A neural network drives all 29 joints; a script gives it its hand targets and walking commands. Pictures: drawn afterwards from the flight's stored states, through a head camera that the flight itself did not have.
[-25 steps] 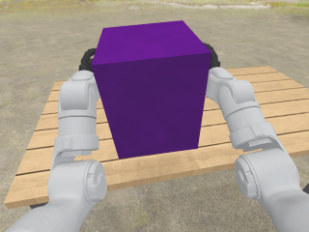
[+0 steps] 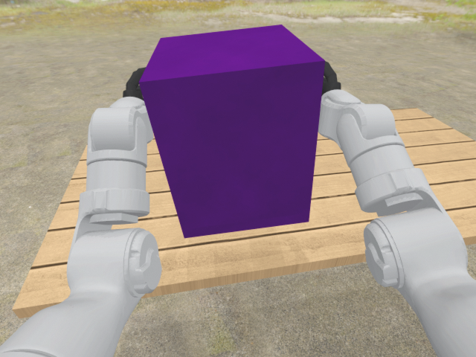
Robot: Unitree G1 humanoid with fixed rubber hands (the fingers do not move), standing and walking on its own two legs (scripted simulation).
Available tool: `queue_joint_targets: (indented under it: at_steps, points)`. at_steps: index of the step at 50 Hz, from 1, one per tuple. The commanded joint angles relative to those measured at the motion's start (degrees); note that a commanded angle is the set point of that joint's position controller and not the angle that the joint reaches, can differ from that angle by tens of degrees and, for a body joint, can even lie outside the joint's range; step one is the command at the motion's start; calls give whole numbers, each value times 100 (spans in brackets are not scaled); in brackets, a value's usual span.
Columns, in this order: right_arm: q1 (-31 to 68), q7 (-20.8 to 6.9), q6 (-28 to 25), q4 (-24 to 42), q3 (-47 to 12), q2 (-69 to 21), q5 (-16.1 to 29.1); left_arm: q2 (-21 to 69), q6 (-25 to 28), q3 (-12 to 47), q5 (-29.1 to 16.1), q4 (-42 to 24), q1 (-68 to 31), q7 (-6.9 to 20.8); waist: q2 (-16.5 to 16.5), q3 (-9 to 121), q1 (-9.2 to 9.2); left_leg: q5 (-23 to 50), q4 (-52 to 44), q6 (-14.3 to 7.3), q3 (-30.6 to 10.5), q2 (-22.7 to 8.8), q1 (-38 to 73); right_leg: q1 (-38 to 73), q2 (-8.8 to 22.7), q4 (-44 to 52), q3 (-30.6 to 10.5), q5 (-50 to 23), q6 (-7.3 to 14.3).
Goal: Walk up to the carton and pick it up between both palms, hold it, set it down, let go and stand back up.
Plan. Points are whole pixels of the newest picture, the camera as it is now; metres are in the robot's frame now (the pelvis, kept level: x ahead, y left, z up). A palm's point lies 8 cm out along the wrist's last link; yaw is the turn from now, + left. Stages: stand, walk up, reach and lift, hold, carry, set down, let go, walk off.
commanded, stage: hold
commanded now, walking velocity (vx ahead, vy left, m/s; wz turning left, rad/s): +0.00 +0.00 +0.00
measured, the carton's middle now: (234, 129) +0.38 +0.01 +0.27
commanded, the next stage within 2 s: none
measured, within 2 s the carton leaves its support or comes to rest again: neither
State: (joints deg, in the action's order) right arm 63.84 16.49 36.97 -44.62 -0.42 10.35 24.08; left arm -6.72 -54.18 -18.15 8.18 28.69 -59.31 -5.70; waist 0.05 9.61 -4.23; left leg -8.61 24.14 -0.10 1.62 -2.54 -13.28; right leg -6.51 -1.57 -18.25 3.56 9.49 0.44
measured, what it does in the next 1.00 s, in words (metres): stands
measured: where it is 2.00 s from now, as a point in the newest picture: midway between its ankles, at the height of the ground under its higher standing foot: outside the picture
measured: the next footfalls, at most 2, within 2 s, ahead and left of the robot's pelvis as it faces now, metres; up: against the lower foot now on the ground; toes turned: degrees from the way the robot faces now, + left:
none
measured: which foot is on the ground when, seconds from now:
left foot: down 0.00-1.00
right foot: down 0.00-1.00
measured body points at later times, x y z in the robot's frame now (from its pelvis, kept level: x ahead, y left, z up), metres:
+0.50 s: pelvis +0.00 +0.00 +0.00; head -0.08 +0.02 +0.44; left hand +0.40 +0.16 +0.30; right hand +0.40 -0.14 +0.30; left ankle +0.05 +0.11 -0.74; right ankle +0.01 -0.11 -0.74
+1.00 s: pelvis +0.01 +0.00 +0.00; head -0.07 +0.02 +0.44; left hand +0.40 +0.16 +0.29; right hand +0.40 -0.14 +0.30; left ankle +0.05 +0.11 -0.74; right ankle +0.01 -0.11 -0.74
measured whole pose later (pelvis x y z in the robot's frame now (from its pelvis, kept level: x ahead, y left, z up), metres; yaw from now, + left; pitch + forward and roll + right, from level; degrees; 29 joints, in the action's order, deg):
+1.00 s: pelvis +0.01 +0.00 +0.00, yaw +0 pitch -2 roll -2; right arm 61.9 17.1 37.9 -41.9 -1.1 10.5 24.8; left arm -6.2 -54.6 -18.1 8.2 26.5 -58.2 -6.0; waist -0.3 9.7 -4.2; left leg -9.7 24.6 -0.2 1.6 -2.5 -13.0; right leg -5.7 -1.6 -17.6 3.3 9.9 0.3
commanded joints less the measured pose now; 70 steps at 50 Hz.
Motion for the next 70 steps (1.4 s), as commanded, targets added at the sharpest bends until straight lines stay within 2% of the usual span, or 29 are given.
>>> queue_joint_targets:
  at_steps: [1,5,7,8,13,20,23,28,34,37,48,50,55,60,65,70]
  points:
    - [5625,-804,-61,1932,-1149,-3853,1044,3521,752,2155,-1207,-1291,-5205,914,-392,2594,-97,1021,-152,256,-314,383,1421,19,-310,300,-374,-981,-350]
    - [5675,-818,-35,1779,-1061,-3824,1003,3495,764,2099,-1193,-1157,-5288,909,-458,2486,-71,699,-217,231,-346,382,1264,-90,-285,322,-398,-705,-341]
    - [5730,-835,-45,1802,-1049,-3890,1012,3532,804,2168,-1255,-1276,-5421,886,-454,2611,-121,768,-204,237,-339,371,1294,-76,-283,315,-405,-757,-322]
    - [5811,-836,-64,1921,-1064,-3921,1020,3567,809,2142,-1269,-1256,-5450,873,-423,2688,-51,797,-182,246,-352,373,1288,-78,-303,287,-388,-811,-325]
    - [5722,-831,-49,1728,-1042,-3895,1002,3521,815,2036,-1223,-1080,-5340,877,-404,2540,-19,704,-216,213,-354,384,1253,-53,-275,311,-417,-755,-330]
    - [5670,-797,-51,1764,-1061,-3861,1006,3499,820,1955,-1183,-965,-5194,895,-335,2435,-40,793,-204,213,-367,372,1278,-46,-259,345,-428,-907,-342]
    - [5776,-809,-87,1957,-1109,-3908,1042,3556,854,2059,-1232,-1156,-5321,884,-321,2679,-1,905,-198,217,-367,375,1306,66,-282,301,-423,-986,-344]
    - [5624,-769,-63,2146,-1212,-3861,1108,3558,798,2142,-1276,-1347,-5146,886,-376,2743,-65,1211,-98,295,-381,377,1428,176,-332,273,-408,-1318,-343]
    - [5531,-758,-15,2127,-1216,-3814,1079,3554,737,2184,-1196,-1404,-5115,897,-424,2560,-89,1142,-97,299,-382,382,1400,93,-315,274,-420,-1226,-345]
    - [5529,-774,-34,2333,-1287,-3864,1128,3668,734,2349,-1301,-1690,-5164,884,-506,2820,-118,1385,-57,350,-404,355,1478,196,-353,229,-404,-1425,-312]
    - [5573,-768,-1,2255,-1317,-3838,1122,3522,695,2180,-1182,-1410,-5021,925,-396,2595,-7,1206,-125,280,-387,373,1461,149,-311,280,-439,-1336,-342]
    - [5444,-756,20,2147,-1259,-3784,1084,3561,686,2203,-1177,-1400,-4964,939,-468,2499,-69,1203,-135,329,-392,352,1437,175,-336,297,-415,-1258,-319]
    - [5506,-746,-2,2387,-1300,-3815,1135,3655,702,2305,-1230,-1582,-5031,934,-462,2722,-110,1476,-52,357,-388,381,1525,249,-342,236,-432,-1568,-331]
    - [5476,-718,30,2325,-1305,-3813,1107,3511,662,2130,-1130,-1445,-4922,981,-373,2491,-20,1253,-112,296,-368,383,1425,197,-311,274,-418,-1458,-354]
    - [5424,-726,35,2182,-1252,-3805,1039,3526,684,2168,-1155,-1409,-4988,981,-390,2445,-54,1111,-148,316,-386,360,1407,125,-307,299,-428,-1265,-331]
    - [5580,-722,9,2342,-1284,-3871,1098,3583,718,2242,-1237,-1520,-5113,973,-438,2662,-74,1206,-99,334,-384,372,1492,182,-310,281,-422,-1343,-323]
